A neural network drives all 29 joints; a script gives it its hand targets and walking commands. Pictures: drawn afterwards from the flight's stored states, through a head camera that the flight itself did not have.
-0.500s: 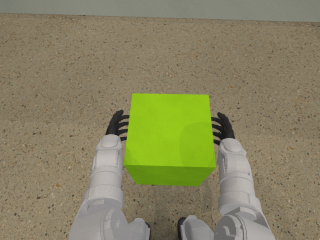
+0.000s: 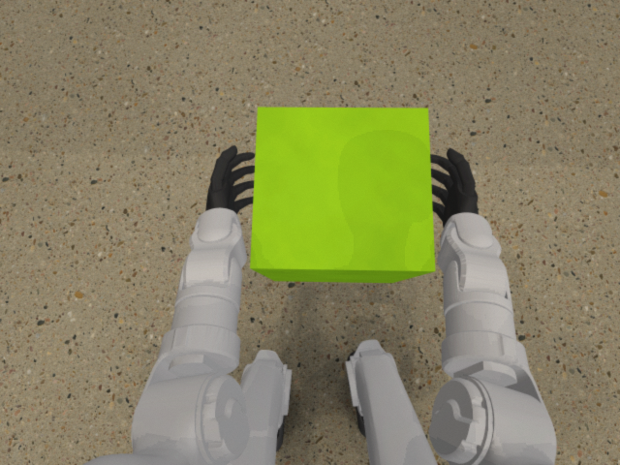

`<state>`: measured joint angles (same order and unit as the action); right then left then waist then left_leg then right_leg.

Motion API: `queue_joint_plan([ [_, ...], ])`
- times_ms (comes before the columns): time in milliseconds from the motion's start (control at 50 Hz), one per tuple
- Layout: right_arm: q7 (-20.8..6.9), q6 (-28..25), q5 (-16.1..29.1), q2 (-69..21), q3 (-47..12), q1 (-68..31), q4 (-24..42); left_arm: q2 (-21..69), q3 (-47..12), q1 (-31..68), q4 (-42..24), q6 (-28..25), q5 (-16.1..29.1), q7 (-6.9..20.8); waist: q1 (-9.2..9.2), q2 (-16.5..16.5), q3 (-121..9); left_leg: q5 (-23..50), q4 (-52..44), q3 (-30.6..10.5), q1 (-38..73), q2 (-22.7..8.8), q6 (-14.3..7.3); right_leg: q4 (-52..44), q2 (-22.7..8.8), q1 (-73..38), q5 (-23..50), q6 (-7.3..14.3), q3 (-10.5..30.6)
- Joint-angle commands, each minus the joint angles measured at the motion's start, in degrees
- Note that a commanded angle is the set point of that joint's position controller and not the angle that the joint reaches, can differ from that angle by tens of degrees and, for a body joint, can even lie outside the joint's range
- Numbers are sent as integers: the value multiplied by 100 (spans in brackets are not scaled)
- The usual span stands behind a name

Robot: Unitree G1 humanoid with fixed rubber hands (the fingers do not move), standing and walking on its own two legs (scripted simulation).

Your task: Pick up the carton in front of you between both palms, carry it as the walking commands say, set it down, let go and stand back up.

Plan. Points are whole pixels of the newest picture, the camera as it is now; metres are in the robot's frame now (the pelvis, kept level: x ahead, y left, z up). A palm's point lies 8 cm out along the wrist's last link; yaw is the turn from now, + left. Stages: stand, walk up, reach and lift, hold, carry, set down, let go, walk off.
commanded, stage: set down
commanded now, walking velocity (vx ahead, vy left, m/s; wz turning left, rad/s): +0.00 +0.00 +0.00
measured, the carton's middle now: (336, 210) +0.45 -0.05 -0.16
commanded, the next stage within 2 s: none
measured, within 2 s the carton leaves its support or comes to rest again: rests again in 1.40 s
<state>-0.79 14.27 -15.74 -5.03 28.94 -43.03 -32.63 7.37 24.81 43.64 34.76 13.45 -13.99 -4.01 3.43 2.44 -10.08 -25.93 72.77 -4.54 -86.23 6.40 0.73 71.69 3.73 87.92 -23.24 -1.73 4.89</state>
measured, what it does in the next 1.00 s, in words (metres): lowers itself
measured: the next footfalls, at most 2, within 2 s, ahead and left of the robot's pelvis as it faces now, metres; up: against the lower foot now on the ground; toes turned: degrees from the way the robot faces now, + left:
none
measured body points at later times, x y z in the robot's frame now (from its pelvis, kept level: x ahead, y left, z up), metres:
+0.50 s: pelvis -0.04 -0.01 -0.13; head +0.27 -0.03 +0.20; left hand +0.49 +0.08 -0.24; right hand +0.45 -0.22 -0.24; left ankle +0.05 +0.11 -0.60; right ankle +0.07 -0.13 -0.60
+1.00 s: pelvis -0.04 -0.01 -0.22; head +0.33 -0.03 +0.02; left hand +0.53 +0.06 -0.40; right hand +0.48 -0.24 -0.40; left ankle +0.05 +0.11 -0.60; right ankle +0.07 -0.13 -0.60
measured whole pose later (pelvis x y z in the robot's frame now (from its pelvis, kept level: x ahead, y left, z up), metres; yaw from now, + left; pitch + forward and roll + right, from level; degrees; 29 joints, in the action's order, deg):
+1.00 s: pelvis -0.04 -0.01 -0.22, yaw +2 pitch +42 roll +1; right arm 4.7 15.8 -4.1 10.3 25.4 -74.8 -43.5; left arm -10.2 12.3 83.0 53.9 14.0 -2.0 -9.7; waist 6.9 1.9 14.9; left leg -35.4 119.3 -3.0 -126.5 11.2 4.2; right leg 118.4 5.4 128.4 -32.4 -3.1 3.3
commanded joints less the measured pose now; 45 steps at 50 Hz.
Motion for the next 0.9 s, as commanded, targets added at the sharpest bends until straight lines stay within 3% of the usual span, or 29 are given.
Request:
queue_joint_plan([
  [0,-1302,-41,573,-4884,-3025,-3022,-586,5001,-3027,3223,474,-135,525,1187,190,-3,-4517,1625,-306,351,1617,377,161,-31,447,-2459,1960,26,-509],
  [340,-897,96,1081,-4473,-3137,-4822,-488,4460,-2939,5130,716,-64,966,886,321,-97,-5717,891,1506,736,144,595,154,1579,522,-1532,1547,-173,-736],
  [600,-933,130,1158,-3906,-2714,-5913,-746,3845,-2488,6205,1288,-24,984,847,462,-38,-5238,507,2499,848,-836,572,105,2512,430,-673,1243,-185,-868],
  [880,-1051,11,1720,-3253,-2956,-6869,-674,3365,-3025,7195,1333,-151,1604,740,671,94,-5251,838,3675,880,-877,459,87,3666,271,-276,1611,-197,-979],
])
